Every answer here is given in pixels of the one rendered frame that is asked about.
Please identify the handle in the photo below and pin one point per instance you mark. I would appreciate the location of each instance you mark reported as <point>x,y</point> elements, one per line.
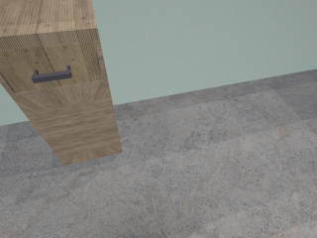
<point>51,76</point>

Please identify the drawer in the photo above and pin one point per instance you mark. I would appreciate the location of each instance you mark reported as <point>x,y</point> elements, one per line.
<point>18,65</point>

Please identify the cabinet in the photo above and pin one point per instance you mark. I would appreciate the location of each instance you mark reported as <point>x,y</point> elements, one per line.
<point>78,121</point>

